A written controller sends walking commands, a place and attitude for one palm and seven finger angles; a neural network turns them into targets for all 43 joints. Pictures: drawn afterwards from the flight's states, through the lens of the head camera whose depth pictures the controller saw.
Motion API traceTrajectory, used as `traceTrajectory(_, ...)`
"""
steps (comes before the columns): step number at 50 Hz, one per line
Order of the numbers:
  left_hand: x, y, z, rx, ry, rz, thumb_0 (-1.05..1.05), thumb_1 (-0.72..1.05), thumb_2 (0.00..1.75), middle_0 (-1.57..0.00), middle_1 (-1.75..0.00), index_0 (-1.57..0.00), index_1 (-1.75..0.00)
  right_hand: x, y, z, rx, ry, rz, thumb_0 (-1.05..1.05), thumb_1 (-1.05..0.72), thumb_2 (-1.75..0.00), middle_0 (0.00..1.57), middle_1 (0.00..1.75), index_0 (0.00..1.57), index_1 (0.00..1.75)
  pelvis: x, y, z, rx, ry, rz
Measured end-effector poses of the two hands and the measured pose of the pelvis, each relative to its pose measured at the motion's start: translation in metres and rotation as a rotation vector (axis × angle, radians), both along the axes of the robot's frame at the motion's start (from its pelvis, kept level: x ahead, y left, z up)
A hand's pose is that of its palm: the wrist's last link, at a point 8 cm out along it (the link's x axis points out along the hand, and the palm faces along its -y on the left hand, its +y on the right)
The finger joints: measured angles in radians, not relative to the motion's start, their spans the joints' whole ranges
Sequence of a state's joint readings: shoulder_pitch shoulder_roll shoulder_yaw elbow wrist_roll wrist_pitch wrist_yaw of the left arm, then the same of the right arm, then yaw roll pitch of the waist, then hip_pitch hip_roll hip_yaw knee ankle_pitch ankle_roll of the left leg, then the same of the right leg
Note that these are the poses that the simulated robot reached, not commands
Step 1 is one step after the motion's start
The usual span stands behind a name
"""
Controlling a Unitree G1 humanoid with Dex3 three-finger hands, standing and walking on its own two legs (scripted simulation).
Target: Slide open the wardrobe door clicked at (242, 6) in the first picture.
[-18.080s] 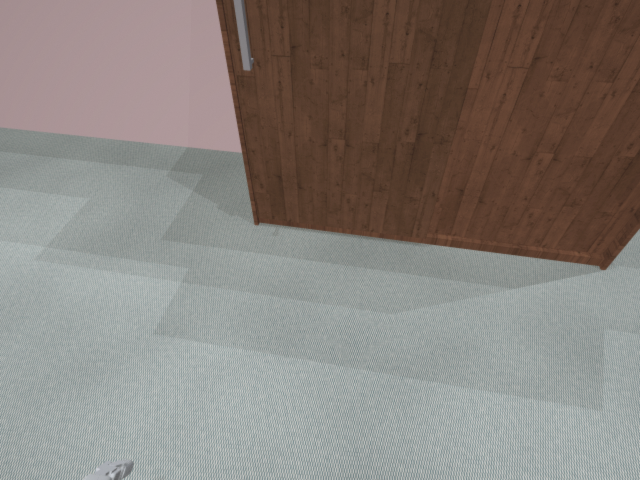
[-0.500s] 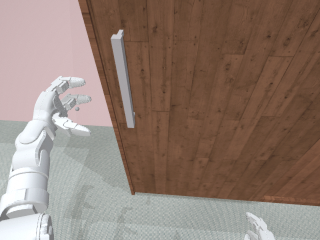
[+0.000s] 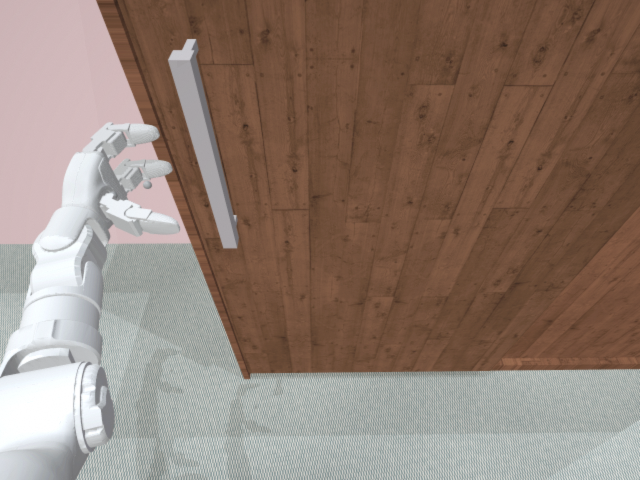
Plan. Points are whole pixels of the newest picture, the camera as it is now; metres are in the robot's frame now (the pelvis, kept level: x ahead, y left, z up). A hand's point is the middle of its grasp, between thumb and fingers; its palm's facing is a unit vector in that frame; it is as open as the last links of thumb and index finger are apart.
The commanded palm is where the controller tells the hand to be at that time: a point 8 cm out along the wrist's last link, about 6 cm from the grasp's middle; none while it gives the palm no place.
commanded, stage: move the hooked fingers beside the handle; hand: left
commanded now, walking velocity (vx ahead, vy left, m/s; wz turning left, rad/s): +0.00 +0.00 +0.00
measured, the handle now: (214, 161) +0.50 +0.15 +0.14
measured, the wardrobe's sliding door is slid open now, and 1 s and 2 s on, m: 0.00 0.00 0.00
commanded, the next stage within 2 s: feel for the door with the fingertips in 0.88 s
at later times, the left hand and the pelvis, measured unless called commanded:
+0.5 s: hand (143, 186) +0.42 +0.22 +0.16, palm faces +0.02 -1.00 +0.00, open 14.0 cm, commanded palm +0.40 +0.26 +0.15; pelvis +0.00 +0.00 +0.00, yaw +1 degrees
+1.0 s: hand (154, 186) +0.43 +0.21 +0.15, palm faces +0.03 -1.00 -0.01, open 14.0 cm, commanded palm +0.41 +0.25 +0.15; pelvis +0.00 +0.00 +0.00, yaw +0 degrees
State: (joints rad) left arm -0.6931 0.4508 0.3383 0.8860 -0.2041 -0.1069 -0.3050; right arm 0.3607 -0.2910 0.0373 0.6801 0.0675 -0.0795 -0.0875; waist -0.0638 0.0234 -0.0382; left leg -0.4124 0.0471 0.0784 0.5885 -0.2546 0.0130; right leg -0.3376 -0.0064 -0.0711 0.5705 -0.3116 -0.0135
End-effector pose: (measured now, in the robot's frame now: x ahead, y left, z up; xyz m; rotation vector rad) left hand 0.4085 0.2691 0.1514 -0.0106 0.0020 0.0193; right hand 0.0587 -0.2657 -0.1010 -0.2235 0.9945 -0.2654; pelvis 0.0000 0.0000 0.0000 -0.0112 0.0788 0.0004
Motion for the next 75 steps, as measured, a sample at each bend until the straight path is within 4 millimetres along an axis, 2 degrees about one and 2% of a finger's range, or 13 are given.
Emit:
traceTrajectory(8, 0.000, 0.000, 0.004, 0.012, -0.046, 0.003, -0.01, -0.50, 0.30, -0.30, -1.20, -0.30, -1.20, -0.001, -0.002, 0.000, 0.006, 0.003, -0.022, 0.01, -0.90, -0.90, 0.20, 0.30, 0.20, 0.30, 0.005, 0.000, 0.000, 0.000, 0.006, -0.013)
traceTrajectory(17, -0.011, 0.006, -0.006, 0.002, -0.006, 0.016, -0.01, -0.50, 0.30, -0.30, -1.20, -0.30, -1.20, 0.026, 0.004, 0.003, 0.013, -0.050, 0.016, 0.01, -0.90, -0.90, 0.20, 0.30, 0.20, 0.30, 0.004, 0.001, -0.001, -0.002, 0.001, -0.002)
traceTrajectory(27, -0.007, -0.003, 0.005, 0.006, -0.035, -0.009, -0.01, -0.50, 0.30, -0.30, -1.20, -0.30, -1.20, 0.048, 0.013, 0.007, 0.014, -0.095, 0.062, 0.01, -0.90, -0.90, 0.20, 0.30, 0.20, 0.30, 0.002, 0.003, -0.001, -0.005, -0.001, 0.015)
traceTrajectory(33, -0.001, -0.008, -0.007, -0.001, 0.012, -0.002, -0.01, -0.50, 0.30, -0.30, -1.20, -0.30, -1.20, 0.043, 0.015, 0.005, 0.021, -0.084, 0.058, 0.01, -0.90, -0.90, 0.20, 0.30, 0.20, 0.30, 0.001, 0.004, -0.002, -0.003, 0.008, 0.011)
traceTrajectory(39, 0.000, -0.014, -0.001, 0.012, -0.052, 0.005, -0.01, -0.50, 0.30, -0.30, -1.20, -0.30, -1.20, 0.029, 0.014, 0.000, 0.026, -0.047, 0.042, 0.01, -0.90, -0.90, 0.20, 0.30, 0.20, 0.30, 0.002, 0.004, -0.002, -0.002, 0.006, 0.004)
traceTrajectory(45, 0.006, -0.007, -0.001, 0.013, -0.007, 0.016, -0.01, -0.50, 0.30, -0.30, -1.20, -0.30, -1.20, 0.016, 0.010, -0.002, 0.025, -0.015, 0.010, 0.01, -0.90, -0.90, 0.20, 0.30, 0.20, 0.30, 0.004, 0.002, -0.002, -0.001, 0.008, 0.000)
traceTrajectory(50, 0.003, -0.006, -0.005, 0.023, -0.001, 0.008, -0.01, -0.50, 0.30, -0.30, -1.20, -0.30, -1.20, 0.011, 0.005, -0.004, 0.019, 0.004, 0.003, 0.01, -0.90, -0.90, 0.20, 0.30, 0.20, 0.30, 0.004, 0.002, -0.001, -0.001, 0.012, 0.000)
traceTrajectory(55, 0.001, -0.019, -0.003, 0.011, -0.038, -0.020, -0.01, -0.50, 0.30, -0.30, -1.20, -0.30, -1.20, 0.014, 0.003, -0.003, 0.014, 0.004, 0.011, 0.01, -0.90, -0.90, 0.20, 0.30, 0.20, 0.30, 0.005, 0.001, -0.002, -0.003, 0.008, 0.007)
traceTrajectory(62, 0.010, -0.040, -0.009, 0.004, 0.002, -0.017, -0.01, -0.50, 0.30, -0.30, -1.20, -0.30, -1.20, 0.027, 0.004, -0.001, 0.023, -0.036, 0.023, 0.01, -0.90, -0.90, 0.20, 0.30, 0.20, 0.30, 0.003, -0.001, -0.002, 0.000, 0.013, 0.007)
traceTrajectory(68, 0.009, -0.053, -0.003, 0.013, -0.039, -0.011, -0.01, -0.50, 0.30, -0.30, -1.20, -0.30, -1.20, 0.035, 0.008, -0.002, 0.049, -0.063, 0.028, 0.01, -0.90, -0.90, 0.20, 0.30, 0.20, 0.30, 0.006, -0.003, -0.002, 0.003, 0.010, -0.001)
traceTrajectory(71, 0.008, -0.056, -0.002, 0.007, -0.039, -0.010, -0.01, -0.50, 0.30, -0.30, -1.20, -0.30, -1.20, 0.037, 0.009, -0.002, 0.059, -0.065, 0.030, 0.01, -0.90, -0.90, 0.20, 0.30, 0.20, 0.30, 0.008, -0.004, -0.001, 0.005, 0.004, -0.003)
traceTrajectory(75, 0.008, -0.049, -0.005, 0.010, -0.001, 0.014, -0.01, -0.50, 0.30, -0.30, -1.20, -0.30, -1.20, 0.038, 0.008, -0.002, 0.058, -0.063, 0.028, 0.01, -0.90, -0.90, 0.20, 0.30, 0.20, 0.30, 0.008, -0.007, -0.001, 0.006, -0.002, -0.001)
